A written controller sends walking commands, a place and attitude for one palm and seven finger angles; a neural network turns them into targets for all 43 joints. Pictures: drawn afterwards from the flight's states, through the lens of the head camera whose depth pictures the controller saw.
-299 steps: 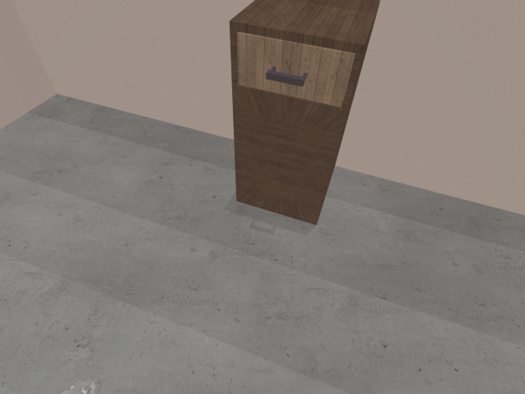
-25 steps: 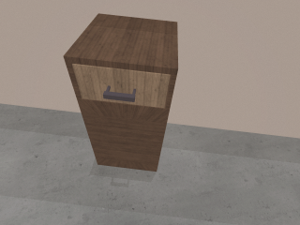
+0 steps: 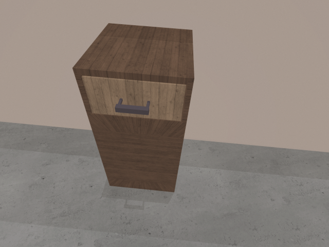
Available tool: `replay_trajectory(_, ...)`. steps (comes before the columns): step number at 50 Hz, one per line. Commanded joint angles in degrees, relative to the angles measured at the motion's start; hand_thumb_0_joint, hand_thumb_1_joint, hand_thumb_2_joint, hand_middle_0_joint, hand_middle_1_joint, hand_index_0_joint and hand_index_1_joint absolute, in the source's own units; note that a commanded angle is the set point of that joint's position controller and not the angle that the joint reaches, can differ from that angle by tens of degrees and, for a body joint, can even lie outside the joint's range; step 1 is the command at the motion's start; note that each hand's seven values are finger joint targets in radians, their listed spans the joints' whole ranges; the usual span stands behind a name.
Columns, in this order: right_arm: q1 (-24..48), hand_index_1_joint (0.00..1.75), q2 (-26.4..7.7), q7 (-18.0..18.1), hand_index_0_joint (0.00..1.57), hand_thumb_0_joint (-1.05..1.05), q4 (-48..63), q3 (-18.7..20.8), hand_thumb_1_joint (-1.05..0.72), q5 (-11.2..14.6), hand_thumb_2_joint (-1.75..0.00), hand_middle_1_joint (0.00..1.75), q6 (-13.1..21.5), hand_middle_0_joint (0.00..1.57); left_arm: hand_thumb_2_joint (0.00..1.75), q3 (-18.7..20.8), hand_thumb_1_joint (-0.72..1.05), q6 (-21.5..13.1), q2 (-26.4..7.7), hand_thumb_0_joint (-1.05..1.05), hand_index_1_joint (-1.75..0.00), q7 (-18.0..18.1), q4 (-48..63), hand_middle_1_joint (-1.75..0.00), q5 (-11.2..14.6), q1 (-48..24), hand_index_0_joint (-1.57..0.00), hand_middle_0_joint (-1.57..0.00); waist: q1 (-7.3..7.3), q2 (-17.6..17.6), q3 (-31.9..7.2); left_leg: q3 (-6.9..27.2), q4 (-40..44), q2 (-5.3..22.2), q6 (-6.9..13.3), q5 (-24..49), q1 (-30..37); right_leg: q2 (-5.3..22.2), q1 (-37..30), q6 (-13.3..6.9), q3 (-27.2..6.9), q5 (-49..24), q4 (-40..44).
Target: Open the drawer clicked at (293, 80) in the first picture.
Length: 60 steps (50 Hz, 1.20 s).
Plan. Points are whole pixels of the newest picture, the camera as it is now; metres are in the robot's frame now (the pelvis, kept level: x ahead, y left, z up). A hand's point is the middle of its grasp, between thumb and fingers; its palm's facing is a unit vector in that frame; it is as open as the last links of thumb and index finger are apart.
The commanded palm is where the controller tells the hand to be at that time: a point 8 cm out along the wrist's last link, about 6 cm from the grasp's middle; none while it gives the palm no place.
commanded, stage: look again from close up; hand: left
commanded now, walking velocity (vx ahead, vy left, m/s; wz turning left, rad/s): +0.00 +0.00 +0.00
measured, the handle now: (133, 105) +0.61 +0.15 -0.02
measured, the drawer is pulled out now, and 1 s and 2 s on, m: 0.00 0.00 0.00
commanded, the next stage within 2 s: shuffle to correct the standing spot in 0.26 s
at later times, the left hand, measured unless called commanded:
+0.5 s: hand out of the picture -0.05 +0.14 -0.18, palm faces +0.07 -0.99 -0.14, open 7.4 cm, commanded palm none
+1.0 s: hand out of the picture +0.13 +0.17 -0.17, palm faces -0.03 -0.97 -0.23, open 7.3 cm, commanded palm none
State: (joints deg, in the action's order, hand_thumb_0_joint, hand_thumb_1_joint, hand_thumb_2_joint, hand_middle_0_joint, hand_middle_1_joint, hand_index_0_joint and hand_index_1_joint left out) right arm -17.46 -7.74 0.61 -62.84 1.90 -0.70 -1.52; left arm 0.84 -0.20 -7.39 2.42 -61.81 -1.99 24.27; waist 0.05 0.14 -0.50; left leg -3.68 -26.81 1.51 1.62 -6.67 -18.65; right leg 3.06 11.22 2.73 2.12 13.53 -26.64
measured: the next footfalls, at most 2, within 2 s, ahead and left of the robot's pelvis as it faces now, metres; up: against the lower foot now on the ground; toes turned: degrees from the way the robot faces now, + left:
right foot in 1.00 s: +0.15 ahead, -0.14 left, +0.00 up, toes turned -8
left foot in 1.30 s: +0.12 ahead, +0.10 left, +0.00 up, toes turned -4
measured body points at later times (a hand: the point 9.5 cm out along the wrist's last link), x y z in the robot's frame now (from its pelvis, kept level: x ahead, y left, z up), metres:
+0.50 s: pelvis +0.01 -0.01 +0.00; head +0.00 +0.00 +0.45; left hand -0.05 +0.20 -0.16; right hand -0.01 -0.22 -0.16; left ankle +0.09 +0.10 -0.73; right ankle +0.01 -0.15 -0.73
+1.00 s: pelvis +0.09 -0.02 +0.00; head +0.10 -0.02 +0.45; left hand +0.13 +0.22 -0.15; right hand +0.01 -0.20 -0.16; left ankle +0.07 +0.09 -0.74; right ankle +0.11 -0.14 -0.74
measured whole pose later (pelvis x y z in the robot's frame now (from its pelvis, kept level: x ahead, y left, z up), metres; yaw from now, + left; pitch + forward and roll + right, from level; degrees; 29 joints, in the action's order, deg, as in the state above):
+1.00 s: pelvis +0.09 -0.02 +0.00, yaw -3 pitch +1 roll +2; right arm -22.9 -4.0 2.3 -65.1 1.0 -1.2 1.8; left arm 3.0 -0.4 -10.0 1.5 -59.8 -1.5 15.0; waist 2.1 1.3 1.2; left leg -6.7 -26.5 -0.1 1.2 -15.4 -11.5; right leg 4.2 18.3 0.4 3.9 10.7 -31.1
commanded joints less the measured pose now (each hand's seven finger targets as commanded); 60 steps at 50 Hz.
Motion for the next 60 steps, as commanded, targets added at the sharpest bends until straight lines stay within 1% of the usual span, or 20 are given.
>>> replay_trajectory(1, -2.91, 0.30, -5.69, 0.18, 0.20, 0.00, 2.16, 0.79, -0.90, -0.06, -0.90, 0.30, 0.60, 0.20, 0.90, 0.60, 0.90, -0.36, -3.98, 0.00, -0.30, 0.29, 0.55, -0.30, 0.28, 6.35, -0.20, -0.20, -0.04, -0.27, 6.94, 7.52, 9.18, 4.14, -0.66, -18.48, 0.85, 1.39, 8.18, -3.08, -3.65, 10.93, 7.68)
replay_trajectory(18, -4.33, 0.30, -4.29, 0.34, 0.20, 0.00, 1.62, 0.68, -0.90, -0.17, -0.90, 0.30, 0.53, 0.20, 0.90, 0.97, 0.90, -0.40, -3.12, 0.00, -0.30, 0.26, 0.29, -0.30, 0.37, 6.93, -0.20, -0.20, -0.03, -0.73, 6.74, 7.42, 8.21, 3.44, -0.80, -18.19, 0.14, 1.20, 9.11, -3.37, -4.05, 12.34, 7.44)
replay_trajectory(23, -4.22, 0.30, -4.49, 0.41, 0.20, 0.00, 1.36, 1.12, -0.90, -0.71, -0.90, 0.30, 0.07, 0.20, 0.90, 1.52, 0.90, 0.24, -2.64, 0.00, -0.30, -0.32, -0.33, -0.30, 0.13, 8.61, -0.20, -0.20, -0.67, -1.91, 8.23, 7.60, 9.21, 3.13, -0.35, -28.61, -2.36, -0.21, 9.97, -3.86, -3.58, 21.89, 6.51)
replay_trajectory(28, -3.45, 0.30, -2.74, 0.61, 0.20, 0.00, 2.64, 1.50, -0.90, -0.91, -0.90, 0.30, -0.11, 0.20, 0.90, 2.80, 0.90, 0.64, -3.65, 0.00, -0.30, -1.20, -0.60, -0.30, 0.43, 9.92, -0.20, -0.20, -0.63, 3.65, 6.62, 2.59, -2.60, -0.84, -0.92, -24.16, -3.05, 2.66, 11.06, -7.00, -7.91, 26.89, 9.52)
replay_trajectory(31, -7.10, 0.30, -0.56, 0.49, 0.20, 0.00, 2.85, 1.59, -0.90, -0.95, -0.90, 0.30, 0.19, 0.20, 0.90, 3.36, 0.90, 0.03, -5.18, 0.00, -0.30, -0.72, 1.19, -0.30, 0.47, 2.77, -0.20, -0.20, 3.47, 11.64, 5.20, -1.67, -19.02, -1.57, -1.09, -14.77, 3.52, 9.11, 19.24, -9.39, -13.44, 31.25, 15.64)
replay_trajectory(32, -9.45, 0.30, -0.31, 0.33, 0.20, 0.00, 2.31, 1.35, -0.90, -0.75, -0.90, 0.30, 0.99, 0.20, 0.90, 3.16, 0.90, -0.30, -4.71, 0.00, -0.30, -0.60, 2.08, -0.30, 0.40, -0.96, -0.20, -0.20, 5.18, 9.08, 6.37, -1.03, -14.39, -0.06, -0.56, -14.91, 7.02, 8.21, 21.41, -8.64, -10.93, 28.20, 12.17)
replay_trajectory(33, -12.31, 0.30, -0.83, 0.32, 0.20, 0.00, 1.52, 0.87, -0.90, -0.52, -0.90, 0.30, 2.14, 0.20, 0.90, 2.64, 0.90, -0.38, -3.38, 0.00, -0.30, -0.84, 2.56, -0.30, 0.34, -1.19, -0.20, -0.20, 5.40, 1.79, 7.69, 1.87, -3.26, 1.07, 0.02, -18.05, 8.23, 4.06, 20.30, -7.60, -7.44, 23.14, 3.12)
replay_trajectory(34, -15.50, 0.30, -3.88, 0.81, 0.20, 0.00, 0.13, 1.32, -0.90, -0.85, -0.90, 0.30, 2.98, 0.20, 0.90, 2.13, 0.90, -0.34, -0.88, 0.00, -0.30, -1.26, 2.73, -0.30, 0.60, 0.48, -0.20, -0.20, 4.87, -10.60, 8.91, 14.68, 8.16, 8.14, 2.36, -27.02, 9.70, -1.86, 23.13, -5.61, -1.75, 18.02, -10.59)
replay_trajectory(35, -17.54, 0.30, -8.13, 1.36, 0.20, 0.00, -0.20, 2.13, -0.90, -1.32, -0.90, 0.30, 3.26, 0.20, 0.90, 1.90, 0.90, -0.63, 0.61, 0.00, -0.30, -1.57, 3.73, -0.30, 0.52, 0.20, -0.20, -0.20, 4.87, -17.69, 9.07, 29.48, 19.50, 17.32, 6.18, -38.26, 9.51, -4.46, 26.88, -4.17, 3.55, 16.02, -23.26)
replay_trajectory(36, -15.15, 0.30, -9.00, 1.40, 0.20, 0.00, 0.21, 2.33, -0.90, -1.12, -0.90, 0.30, 3.24, 0.20, 0.90, 2.23, 0.90, -0.30, -0.90, 0.00, -0.30, -1.64, 4.10, -0.30, -0.36, -1.49, -0.20, -0.20, 3.48, -15.54, 10.10, 32.84, 22.90, 19.76, 7.97, -43.22, 4.05, -1.49, 25.91, -5.13, -0.71, 13.36, -31.68)
replay_trajectory(39, -7.82, 0.30, -5.32, 1.48, 0.20, 0.00, 1.81, 1.04, -0.90, -0.90, -0.90, 0.30, 4.62, 0.20, 0.90, 2.33, 0.90, -0.94, -0.57, 0.00, -0.30, -2.55, 2.90, -0.30, -0.34, -1.20, -0.20, -0.20, 0.41, -5.74, 9.83, 21.76, 20.72, 16.89, 9.27, -26.40, -1.54, 3.21, 22.21, -4.09, -2.16, 5.38, -34.78)
replay_trajectory(42, -8.70, 0.30, -4.73, 1.76, 0.20, 0.00, 0.84, 0.85, -0.90, -0.83, -0.90, 0.30, 5.24, 0.20, 0.90, 1.76, 0.90, -0.87, 0.71, 0.00, -0.30, -2.69, 2.90, -0.30, 0.07, -2.52, -0.20, -0.20, 0.61, -4.45, 5.93, 13.03, 17.56, 13.54, 8.74, -10.33, 4.15, 2.80, 18.69, -3.09, -0.06, 3.60, -25.70)
replay_trajectory(45, -8.72, 0.30, -4.21, 2.21, 0.20, 0.00, -0.16, 0.35, -0.90, -1.04, -0.90, 0.30, 4.52, 0.20, 0.90, 0.88, 0.90, -0.49, 1.57, 0.00, -0.30, -1.83, 3.31, -0.30, 0.71, -5.33, -0.20, -0.20, 0.99, -5.36, 3.98, 8.78, 12.39, 12.95, 8.49, 8.74, 6.69, 1.56, 11.45, -2.25, 1.23, 4.92, -13.01)
replay_trajectory(47, -7.81, 0.30, -4.14, 2.42, 0.20, 0.00, -0.67, 0.22, -0.90, -0.68, -0.90, 0.30, 3.86, 0.20, 0.90, 1.04, 0.90, -0.29, 0.76, 0.00, -0.30, -1.28, 2.21, -0.30, 1.10, -3.30, -0.20, -0.20, -0.45, -4.77, 2.28, 6.22, 7.25, 11.30, 6.21, 16.19, 5.99, 0.48, 3.56, -2.08, 1.76, -1.17, -3.46)
replay_trajectory(48, -6.72, 0.30, -4.06, 2.38, 0.20, 0.00, -0.73, 0.24, -0.90, -0.39, -0.90, 0.30, 3.61, 0.20, 0.90, 1.29, 0.90, -0.42, -0.66, 0.00, -0.30, -1.05, 1.42, -0.30, 1.15, -1.13, -0.20, -0.20, -1.79, -3.95, 1.64, 5.02, 4.12, 9.77, 3.94, 13.67, 4.63, 0.89, -1.08, -1.97, 1.57, -7.84, 2.63)
replay_trajectory(50, -7.83, 0.30, -1.11, 1.74, 0.20, 0.00, -0.33, -0.12, -0.90, 0.40, -0.90, 0.30, 3.12, 0.20, 0.90, 1.68, 0.90, -1.06, -5.76, 0.00, -0.30, -0.28, 1.11, -0.30, 1.04, -1.05, -0.20, -0.20, -0.48, 3.78, 0.41, 1.61, 0.66, 4.20, -0.56, -3.24, -1.45, 9.28, -7.89, -4.97, -6.27, -28.98, 1.56)
replay_trajectory(51, -8.37, 0.30, -0.30, 1.36, 0.20, 0.00, -0.07, -0.08, -0.90, 0.42, -0.90, 0.30, 2.31, 0.20, 0.90, 1.71, 0.90, -0.91, -6.92, 0.00, -0.30, -0.02, 2.18, -0.30, 1.08, -2.42, -0.20, -0.20, 0.17, 4.57, 1.21, 0.52, -0.87, 2.17, -1.34, -8.20, -1.55, 11.89, -6.39, -6.49, -7.20, -36.13, 0.59)
replay_trajectory(53, -8.16, 0.30, -1.28, 1.50, 0.20, 0.00, -0.12, 0.63, -0.90, 0.24, -0.90, 0.30, 0.75, 0.20, 0.90, 2.31, 0.90, -0.94, -8.57, 0.00, -0.30, 0.41, 3.02, -0.30, 1.20, -3.91, -0.20, -0.20, 0.14, 12.95, -1.98, -1.76, -8.83, 1.14, -2.45, -15.21, 0.43, 14.15, -6.54, -8.92, -8.27, -46.46, 1.60)
replay_trajectory(56, -5.71, 0.30, -1.84, 1.54, 0.20, 0.00, 1.01, 1.33, -0.90, 0.36, -0.90, 0.30, -0.16, 0.20, 0.90, 3.13, 0.90, -0.30, -8.98, 0.00, -0.30, 0.99, 4.26, -0.30, 0.69, -6.62, -0.20, -0.20, -0.47, 8.56, -0.99, 0.49, -19.42, 1.07, -2.70, -22.12, -2.51, 17.25, -5.70, -13.89, -9.79, -47.45, 2.93)
replay_trajectory(60, -2.86, 0.30, -2.05, 1.19, 0.20, 0.00, 2.83, 1.58, -0.90, 0.10, -0.90, 0.30, -0.63, 0.20, 0.90, 4.47, 0.90, 0.65, -10.62, 0.00, -0.30, 0.94, 6.21, -0.30, 0.19, -10.05, -0.20, -0.20, -0.73, 8.05, -1.25, 0.70, -15.69, 0.05, -3.23, -20.31, -1.61, 15.80, -4.80, -14.26, -8.42, -39.63, 2.99)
